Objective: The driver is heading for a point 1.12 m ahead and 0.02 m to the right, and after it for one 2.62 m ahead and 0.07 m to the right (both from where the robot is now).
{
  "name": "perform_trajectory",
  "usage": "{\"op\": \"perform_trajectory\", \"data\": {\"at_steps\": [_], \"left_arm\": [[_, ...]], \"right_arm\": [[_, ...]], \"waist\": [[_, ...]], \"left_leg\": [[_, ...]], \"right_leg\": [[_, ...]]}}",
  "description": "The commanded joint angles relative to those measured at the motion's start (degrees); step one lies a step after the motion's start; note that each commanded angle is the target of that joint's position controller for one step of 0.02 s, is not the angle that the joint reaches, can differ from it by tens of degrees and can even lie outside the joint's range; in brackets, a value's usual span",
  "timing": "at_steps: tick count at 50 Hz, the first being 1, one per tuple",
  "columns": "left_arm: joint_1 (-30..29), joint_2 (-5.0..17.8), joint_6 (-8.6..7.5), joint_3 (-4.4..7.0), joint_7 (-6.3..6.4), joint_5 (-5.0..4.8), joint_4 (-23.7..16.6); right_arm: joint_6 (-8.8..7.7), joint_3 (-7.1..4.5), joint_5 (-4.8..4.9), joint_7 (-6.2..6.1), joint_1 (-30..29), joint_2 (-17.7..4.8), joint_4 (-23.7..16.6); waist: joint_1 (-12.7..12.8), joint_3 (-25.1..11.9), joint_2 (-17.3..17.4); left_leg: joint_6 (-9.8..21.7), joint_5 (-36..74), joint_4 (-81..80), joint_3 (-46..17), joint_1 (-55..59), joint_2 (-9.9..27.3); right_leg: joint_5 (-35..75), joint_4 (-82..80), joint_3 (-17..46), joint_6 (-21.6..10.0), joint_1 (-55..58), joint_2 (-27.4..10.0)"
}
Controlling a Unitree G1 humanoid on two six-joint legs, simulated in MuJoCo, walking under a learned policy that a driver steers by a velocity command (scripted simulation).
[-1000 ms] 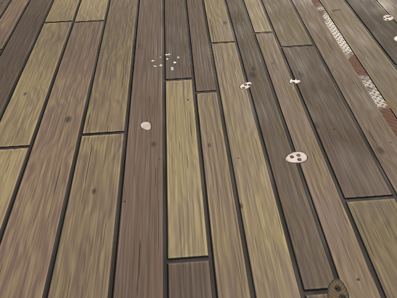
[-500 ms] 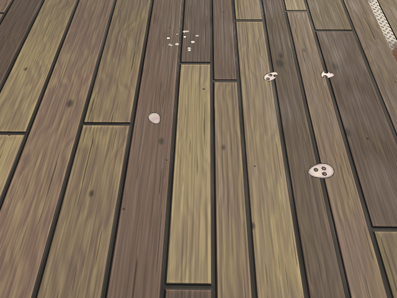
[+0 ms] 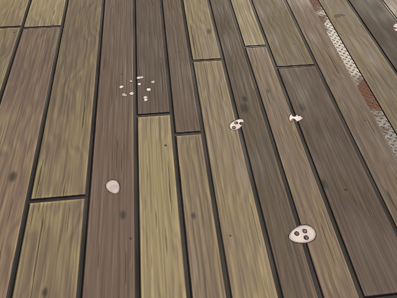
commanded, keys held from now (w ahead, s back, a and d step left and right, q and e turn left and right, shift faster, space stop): w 1.00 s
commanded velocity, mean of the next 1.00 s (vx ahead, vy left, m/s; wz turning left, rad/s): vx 0.50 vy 0.00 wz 0.00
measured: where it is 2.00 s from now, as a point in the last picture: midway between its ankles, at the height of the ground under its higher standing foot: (187, 144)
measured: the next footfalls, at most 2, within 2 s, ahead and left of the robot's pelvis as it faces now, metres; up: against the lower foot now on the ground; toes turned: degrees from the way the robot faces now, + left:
right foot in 0.10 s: +0.24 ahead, -0.10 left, +0.00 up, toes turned -4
left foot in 0.66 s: +0.55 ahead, +0.08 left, +0.00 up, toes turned +5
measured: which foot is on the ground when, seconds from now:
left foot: down 0.00-0.12, up 0.14-0.64, down 0.66-1.00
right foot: up 0.00-0.08, down 0.10-0.68, up 0.70-1.00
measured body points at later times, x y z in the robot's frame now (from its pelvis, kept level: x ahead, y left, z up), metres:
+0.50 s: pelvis +0.28 -0.03 +0.01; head +0.31 -0.04 +0.45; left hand +0.21 +0.20 -0.14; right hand +0.44 -0.26 -0.13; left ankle +0.44 +0.12 -0.69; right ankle +0.20 -0.10 -0.74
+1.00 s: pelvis +0.56 +0.02 +0.01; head +0.58 +0.04 +0.46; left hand +0.68 +0.26 -0.13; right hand +0.50 -0.22 -0.13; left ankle +0.51 +0.08 -0.74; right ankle +0.68 -0.14 -0.67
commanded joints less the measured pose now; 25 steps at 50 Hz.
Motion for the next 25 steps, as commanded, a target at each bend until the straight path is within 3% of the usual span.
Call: {"op": "perform_trajectory", "data": {"at_steps": [1,3,4,5,6,7,8,9,10,12,14,16,20,25], "left_arm": [[-6.12,3.21,-1.28,0.44,0.16,-0.1,-4.98],[-1.5,4.35,-1.79,1.05,0.68,-0.04,-3.99],[4.72,5.44,-2.13,1.7,1.13,0.02,-2.05],[14.6,6.74,-2.66,2.54,1.65,0.49,1.2],[24.8,11.02,-3.04,3.86,2.28,2.05,3.37],[27.4,16.05,-2.72,5.2,1.99,2.6,3.7],[22.6,13.32,-1.93,4.74,1.39,0.29,3.24],[16.18,10.24,-2.02,3.77,1.2,-0.37,2.28],[13.48,6.9,-2.51,2.89,0.97,-0.16,2.14],[13.47,3.29,-3.21,1.67,1.49,-0.27,3.75],[16.78,4.09,-4.04,1.57,1.81,-0.38,5.24],[18.82,6.12,-4.41,1.84,1.91,-0.55,5.93],[22.6,6.13,-4.27,1.41,1.74,-0.55,6.43],[27.78,6.64,-4.29,1.18,2.02,-0.43,7.76]], "right_arm": [[-0.17,-1.31,-0.52,-0.71,4.77,-7.95,-0.21],[-0.15,-1.61,-0.65,-1.01,2.64,-9.08,-0.42],[0.0,-1.79,-0.73,-1.03,1.89,-9.73,-0.41],[0.22,-1.81,-0.34,-0.93,0.48,-9.87,-0.73],[0.11,-1.24,0.38,-0.66,-0.15,-8.22,-2.51],[0.24,-0.44,2.74,0.13,6.98,-2.56,-3.35],[0.47,-1.97,1.2,-0.04,2.58,-8.3,-3.21],[0.28,-2.14,0.81,0.11,-2.73,-8.13,-5.22],[0.06,-2.03,0.55,0.23,-5.36,-7.28,-5.71],[1.41,-2.01,-0.95,0.79,-4.65,-5.29,-5.46],[2.59,-1.98,-1.3,1.46,-4.52,-4.05,-5.59],[3.35,-2.02,-1.42,1.87,-8.36,-4.3,-7.11],[3.63,-1.78,-0.85,2.19,-19.46,-5.25,-11.08],[3.27,-0.94,-0.2,2.18,-28.53,-4.67,-14.03]], "waist": [[0.69,3.64,5.86],[3.58,1.22,6.69],[6.2,-1.98,6.87],[10.54,-6.81,5.62],[13.94,-13.6,1.75],[10.34,-20.18,-11.67],[9.43,-17.4,-2.66],[7.23,-8.43,-1.46],[5.98,-4.18,1.41],[2.66,-1.7,0.15],[1.79,-1.58,-0.51],[1.62,-0.11,-0.77],[3.83,2.44,-1.21],[6.67,2.88,-2.2]], "left_leg": [[5.56,38.63,2.08,-6.42,2.46,17.32],[4.74,53.1,8.5,-5.21,3.35,17.76],[4.16,58.44,15.45,-4.7,3.35,17.36],[3.13,55.12,26.33,-3.12,-0.83,15.64],[2.26,36.6,42.41,-1.65,-13.07,13.18],[-0.28,-8.99,65.03,0.25,-34.52,1.53],[0.85,-10.97,69.17,-8.26,-39.74,3.36],[1.0,-5.66,67.15,-8.3,-42.08,6.24],[0.86,-2.23,63.99,-8.05,-40.61,8.09],[-0.16,-0.13,58.44,-7.65,-35.44,10.28],[-1.22,0.58,56.03,-6.44,-34.44,10.38],[-2.27,3.35,52.98,-5.26,-37.66,11.26],[-3.9,11.48,41.75,-3.1,-42.97,12.13],[-3.22,16.32,28.72,-0.42,-41.33,9.72]], "right_leg": [[-2.92,-3.84,-1.86,-1.83,-1.3,2.4],[-7.93,-5.96,-2.97,-3.97,6.5,5.25],[-9.3,-7.47,-3.37,-5.18,13.33,7.08],[-5.98,-11.3,-2.99,-6.67,25.51,7.17],[-10.35,-11.46,8.51,-9.6,40.98,-3.66],[-12.85,-17.06,38.22,-18.52,55.76,-20.59],[-16.4,-21.18,41.12,-17.08,51.38,-17.96],[-15.64,-22.59,31.29,-14.91,42.8,-16.23],[-9.72,-24.71,25.45,-13.14,35.94,-13.71],[-3.52,-26.98,16.84,-9.66,28.06,-8.96],[1.77,-27.87,13.63,-9.49,26.65,-7.78],[2.8,-29.41,11.14,-9.55,26.31,-7.04],[6.25,-31.1,7.89,-8.73,28.47,-5.23],[12.27,-29.98,5.55,-7.96,34.79,-5.47]]}}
